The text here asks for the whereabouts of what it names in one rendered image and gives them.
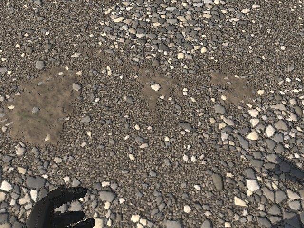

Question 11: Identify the left robot hand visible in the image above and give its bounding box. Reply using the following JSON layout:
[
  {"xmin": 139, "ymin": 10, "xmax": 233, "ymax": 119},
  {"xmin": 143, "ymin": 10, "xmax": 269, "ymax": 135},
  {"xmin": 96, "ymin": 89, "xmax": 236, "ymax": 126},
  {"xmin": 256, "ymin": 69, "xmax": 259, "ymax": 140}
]
[{"xmin": 22, "ymin": 186, "xmax": 95, "ymax": 228}]

